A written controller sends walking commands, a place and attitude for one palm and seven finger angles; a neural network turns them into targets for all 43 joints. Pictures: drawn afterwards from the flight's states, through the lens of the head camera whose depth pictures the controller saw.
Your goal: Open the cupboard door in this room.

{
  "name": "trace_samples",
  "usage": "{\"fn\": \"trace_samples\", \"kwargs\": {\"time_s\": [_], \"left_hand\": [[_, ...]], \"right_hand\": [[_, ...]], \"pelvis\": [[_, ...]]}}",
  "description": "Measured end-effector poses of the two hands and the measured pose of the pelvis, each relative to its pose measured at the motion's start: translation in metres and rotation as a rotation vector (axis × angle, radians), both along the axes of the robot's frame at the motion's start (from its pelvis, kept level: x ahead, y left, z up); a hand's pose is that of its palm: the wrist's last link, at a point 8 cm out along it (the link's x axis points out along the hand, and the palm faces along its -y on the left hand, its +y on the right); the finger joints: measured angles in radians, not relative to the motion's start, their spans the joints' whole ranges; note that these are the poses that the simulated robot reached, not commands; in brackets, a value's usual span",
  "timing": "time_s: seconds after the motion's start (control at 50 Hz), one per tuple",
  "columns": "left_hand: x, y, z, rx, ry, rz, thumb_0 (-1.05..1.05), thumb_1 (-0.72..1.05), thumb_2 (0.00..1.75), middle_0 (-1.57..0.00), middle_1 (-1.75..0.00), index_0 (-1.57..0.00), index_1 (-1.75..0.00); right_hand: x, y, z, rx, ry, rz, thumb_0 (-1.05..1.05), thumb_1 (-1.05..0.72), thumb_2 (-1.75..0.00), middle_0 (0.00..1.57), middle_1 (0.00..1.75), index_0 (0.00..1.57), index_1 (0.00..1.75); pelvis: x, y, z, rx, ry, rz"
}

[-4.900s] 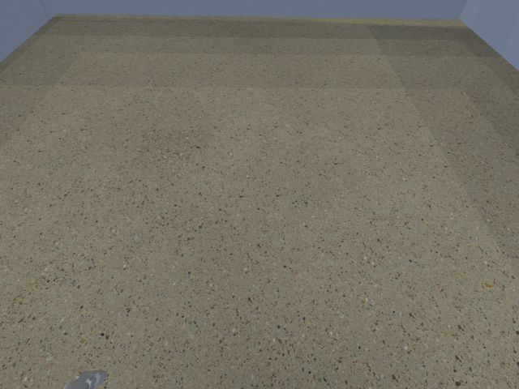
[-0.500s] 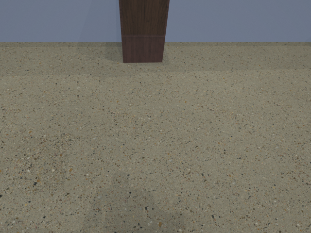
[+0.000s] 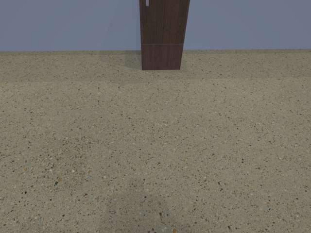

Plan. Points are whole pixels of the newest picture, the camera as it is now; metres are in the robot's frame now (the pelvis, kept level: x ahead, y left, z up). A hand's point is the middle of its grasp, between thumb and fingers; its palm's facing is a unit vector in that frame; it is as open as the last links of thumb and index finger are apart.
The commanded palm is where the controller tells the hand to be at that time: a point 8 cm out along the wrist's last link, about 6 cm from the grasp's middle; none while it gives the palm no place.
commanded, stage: stand and wait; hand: left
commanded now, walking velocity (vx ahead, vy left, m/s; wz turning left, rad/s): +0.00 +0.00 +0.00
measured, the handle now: out of the picture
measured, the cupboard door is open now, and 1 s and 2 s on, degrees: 0 0 0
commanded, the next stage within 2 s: turn or walk to find it in 0.22 s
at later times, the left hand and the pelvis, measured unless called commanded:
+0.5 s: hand out of the picture +0.01 +0.20 -0.16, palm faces +0.11 -0.97 -0.23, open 7.3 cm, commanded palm none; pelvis -0.02 +0.01 +0.00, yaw +5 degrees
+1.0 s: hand out of the picture -0.03 +0.26 -0.15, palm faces +0.27 -0.93 -0.26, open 7.3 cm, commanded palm none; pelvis -0.06 +0.03 +0.01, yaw +15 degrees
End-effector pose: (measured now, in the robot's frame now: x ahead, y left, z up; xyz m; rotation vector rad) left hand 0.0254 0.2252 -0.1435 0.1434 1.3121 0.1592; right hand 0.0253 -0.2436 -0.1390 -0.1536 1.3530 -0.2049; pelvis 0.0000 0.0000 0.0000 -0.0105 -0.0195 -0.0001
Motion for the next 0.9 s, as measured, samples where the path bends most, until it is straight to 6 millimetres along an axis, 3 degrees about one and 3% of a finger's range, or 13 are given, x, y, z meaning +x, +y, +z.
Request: {"fn": "trace_samples", "kwargs": {"time_s": [0.1,0.22,0.44,0.56,0.72,0.9], "left_hand": [[-0.011,0.021,-0.013,-0.015,0.032,0.027,0.01,0.92,0.9,-0.2,-0.3,-0.21,-0.3],[-0.013,0.034,0.0,0.001,0.065,0.012,0.01,0.92,0.9,-0.2,-0.3,-0.2,-0.3],[-0.015,0.019,0.012,0.041,-0.019,0.041,0.0,0.91,0.9,-0.2,-0.3,-0.2,-0.3],[-0.037,0.022,0.008,0.029,-0.031,0.094,0.0,0.92,0.9,-0.2,-0.3,-0.21,-0.3],[-0.076,0.06,-0.015,0.008,0.008,0.176,0.01,0.91,0.9,-0.2,-0.3,-0.21,-0.3],[-0.082,0.084,0.012,0.056,-0.034,0.211,0.01,0.91,0.9,-0.2,-0.3,-0.2,-0.3]], "right_hand": [[-0.004,0.015,0.003,-0.033,-0.007,0.024,0.0,-0.92,-0.9,0.2,0.3,0.2,0.3],[-0.011,0.039,0.009,-0.003,-0.014,0.024,0.0,-0.91,-0.9,0.2,0.3,0.2,0.3],[-0.029,0.032,-0.011,0.068,0.03,0.031,0.01,-0.92,-0.9,0.2,0.3,0.2,0.3],[-0.013,0.025,-0.004,0.034,0.016,0.082,0.01,-0.91,-0.9,0.2,0.3,0.2,0.3],[0.021,0.04,0.006,-0.047,-0.086,0.196,0.0,-0.91,-0.9,0.2,0.3,0.2,0.3],[0.024,0.058,0.019,-0.024,-0.114,0.262,0.0,-0.91,-0.9,0.2,0.3,0.2,0.3]], "pelvis": [[-0.004,0.017,-0.005,0.004,-0.003,0.004],[-0.006,0.024,0.006,0.004,0.006,0.004],[-0.018,0.012,0.003,0.017,0.005,0.059],[-0.03,0.016,0.002,0.013,0.002,0.108],[-0.047,0.041,-0.011,0.008,0.011,0.166],[-0.059,0.044,0.007,-0.008,0.028,0.221]]}}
